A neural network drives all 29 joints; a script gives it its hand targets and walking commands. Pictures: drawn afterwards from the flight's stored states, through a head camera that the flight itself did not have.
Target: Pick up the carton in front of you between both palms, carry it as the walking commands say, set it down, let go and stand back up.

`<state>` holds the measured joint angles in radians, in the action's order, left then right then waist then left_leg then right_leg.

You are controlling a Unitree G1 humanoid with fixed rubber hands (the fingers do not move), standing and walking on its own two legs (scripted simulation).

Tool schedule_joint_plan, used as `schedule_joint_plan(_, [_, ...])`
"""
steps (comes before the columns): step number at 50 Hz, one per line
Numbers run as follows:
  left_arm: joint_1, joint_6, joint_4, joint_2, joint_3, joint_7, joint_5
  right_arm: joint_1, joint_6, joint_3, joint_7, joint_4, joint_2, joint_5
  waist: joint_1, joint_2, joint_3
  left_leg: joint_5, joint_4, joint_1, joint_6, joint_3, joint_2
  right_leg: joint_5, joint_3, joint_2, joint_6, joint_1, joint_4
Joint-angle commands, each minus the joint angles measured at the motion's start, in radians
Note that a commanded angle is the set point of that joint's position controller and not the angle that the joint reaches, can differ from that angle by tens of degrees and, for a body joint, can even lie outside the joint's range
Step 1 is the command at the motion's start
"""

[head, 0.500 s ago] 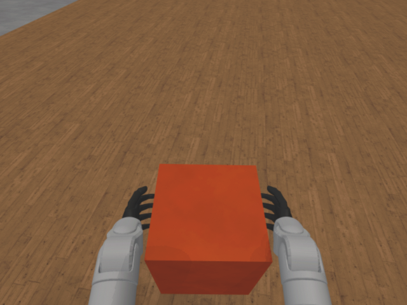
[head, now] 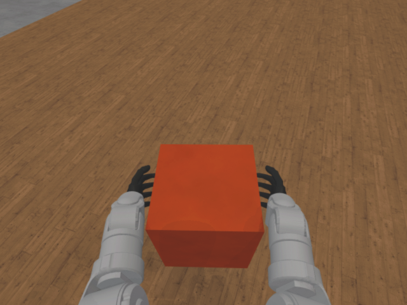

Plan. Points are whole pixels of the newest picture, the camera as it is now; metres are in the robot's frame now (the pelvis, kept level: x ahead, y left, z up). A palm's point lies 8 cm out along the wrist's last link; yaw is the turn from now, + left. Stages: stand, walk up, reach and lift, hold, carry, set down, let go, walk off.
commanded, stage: set down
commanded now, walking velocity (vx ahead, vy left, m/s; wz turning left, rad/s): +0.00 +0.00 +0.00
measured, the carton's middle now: (206, 209) +0.35 -0.01 -0.06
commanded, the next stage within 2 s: none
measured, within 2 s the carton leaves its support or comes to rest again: neither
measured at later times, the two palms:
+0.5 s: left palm (156, 209) +0.42 +0.14 -0.18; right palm (258, 224) +0.36 -0.16 -0.18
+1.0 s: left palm (171, 215) +0.47 +0.11 -0.32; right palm (256, 231) +0.40 -0.18 -0.32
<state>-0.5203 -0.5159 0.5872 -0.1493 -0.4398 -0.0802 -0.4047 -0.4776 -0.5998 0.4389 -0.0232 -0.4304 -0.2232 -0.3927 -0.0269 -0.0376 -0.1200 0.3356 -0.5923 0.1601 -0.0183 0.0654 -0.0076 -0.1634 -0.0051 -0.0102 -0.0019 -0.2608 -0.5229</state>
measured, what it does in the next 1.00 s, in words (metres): lowers itself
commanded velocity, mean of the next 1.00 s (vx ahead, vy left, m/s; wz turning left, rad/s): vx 0.00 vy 0.00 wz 0.00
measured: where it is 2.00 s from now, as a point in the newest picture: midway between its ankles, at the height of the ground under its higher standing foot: outside the picture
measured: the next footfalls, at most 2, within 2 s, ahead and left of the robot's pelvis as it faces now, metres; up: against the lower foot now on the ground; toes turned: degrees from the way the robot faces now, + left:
none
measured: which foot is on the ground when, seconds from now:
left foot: down 0.00-1.00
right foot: down 0.00-1.00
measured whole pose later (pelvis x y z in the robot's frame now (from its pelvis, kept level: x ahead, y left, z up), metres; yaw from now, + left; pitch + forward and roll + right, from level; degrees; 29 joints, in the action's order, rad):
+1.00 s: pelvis -0.04 +0.03 -0.22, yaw +1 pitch +48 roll -1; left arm -1.11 -0.30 0.76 0.06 -0.30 0.02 -0.21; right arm -0.92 -0.31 0.61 -0.06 -0.45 -0.13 -0.25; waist -0.10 -0.05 0.12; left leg 0.58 -1.60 1.86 -0.02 0.02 -0.09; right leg -0.36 -0.06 0.02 -0.06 -1.95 -1.48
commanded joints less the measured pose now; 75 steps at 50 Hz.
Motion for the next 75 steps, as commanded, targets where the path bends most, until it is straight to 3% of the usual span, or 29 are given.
schedule_joint_plan(1, [-0.555,0.097,0.125,-0.649,0.243,-0.193,0.066,-0.534,0.078,-0.321,0.156,-0.137,-0.781,0.126,0.040,0.063,0.198,0.091,0.087,0.417,-0.068,0.006,-0.075,-0.186,-0.091,-0.062,-0.010,0.256,0.020])
schedule_joint_plan(4, [-0.558,0.152,0.172,-0.537,0.165,-0.181,0.005,-0.530,0.145,-0.229,0.110,-0.154,-0.683,0.081,0.038,0.054,0.245,0.052,0.002,0.506,-0.063,-0.001,-0.088,-0.123,-0.097,-0.065,-0.020,0.152,-0.050])
schedule_joint_plan(7, [-0.582,0.223,0.188,-0.517,0.177,-0.185,0.005,-0.535,0.232,-0.225,0.078,-0.149,-0.665,0.067,0.030,0.048,0.355,-0.001,-0.072,0.584,-0.057,-0.006,-0.110,-0.002,-0.094,-0.071,-0.025,0.073,-0.131])
schedule_joint_plan(14, [-0.676,0.392,0.176,-0.626,0.393,-0.222,0.141,-0.651,0.420,-0.434,0.058,-0.095,-0.784,0.135,0.017,0.042,0.750,-0.074,-0.234,0.861,-0.035,-0.020,-0.146,0.246,-0.094,-0.082,-0.032,0.037,-0.350])
schedule_joint_plan(19, [-0.772,0.408,0.063,-0.659,0.549,-0.220,0.245,-0.755,0.444,-0.592,0.050,0.026,-0.820,0.203,-0.006,0.013,1.107,-0.145,-0.353,1.001,-0.002,-0.046,-0.161,0.382,-0.072,-0.097,-0.031,0.066,-0.495])
schedule_joint_plan(23, [-0.787,0.368,0.060,-0.694,0.568,-0.211,0.259,-0.776,0.407,-0.620,0.068,0.035,-0.822,0.218,-0.027,0.002,1.178,-0.126,-0.429,1.077,0.008,-0.046,-0.165,0.320,-0.031,-0.111,-0.034,-0.102,-0.577])
schedule_joint_plan(30, [-0.821,0.277,0.161,-0.782,0.496,-0.223,0.220,-0.825,0.328,-0.520,0.160,-0.058,-0.819,0.196,-0.051,-0.023,1.063,-0.053,-0.517,1.161,0.016,-0.048,-0.164,0.132,0.029,-0.125,-0.029,-0.522,-0.660])
schedule_joint_plan(36, [-0.903,0.261,0.183,-0.790,0.500,-0.194,0.239,-0.915,0.316,-0.460,0.208,-0.091,-0.779,0.196,-0.078,-0.038,1.109,-0.117,-0.608,1.200,0.029,-0.038,-0.159,0.134,0.060,-0.123,-0.027,-0.755,-0.768])
schedule_joint_plan(43, [-1.019,0.260,0.156,-0.766,0.568,-0.143,0.294,-1.009,0.312,-0.442,0.221,-0.084,-0.735,0.240,-0.110,-0.076,1.258,-0.204,-0.731,1.191,0.042,-0.035,-0.163,0.172,0.084,-0.118,-0.036,-0.919,-0.893])
schedule_joint_plan(53, [-1.165,0.241,0.180,-0.694,0.583,-0.112,0.329,-1.155,0.289,-0.408,0.208,-0.080,-0.671,0.287,-0.136,-0.095,1.309,-0.153,-0.885,1.307,0.039,-0.061,-0.177,0.167,0.103,-0.111,-0.050,-1.030,-1.036])
schedule_joint_plan(64, [-1.329,0.247,0.284,-0.543,0.529,-0.111,0.335,-1.334,0.293,-0.348,0.151,-0.088,-0.582,0.304,-0.161,-0.079,1.254,-0.013,-1.041,1.542,0.020,-0.092,-0.178,0.127,0.107,-0.098,-0.063,-1.033,-1.168])
schedule_joint_plan(75, [-1.497,0.253,0.360,-0.405,0.552,-0.117,0.387,-1.521,0.314,-0.332,0.105,-0.086,-0.457,0.368,-0.199,-0.096,1.206,0.044,-1.187,1.624,0.012,-0.092,-0.154,0.127,0.112,-0.075,-0.063,-1.011,-1.306])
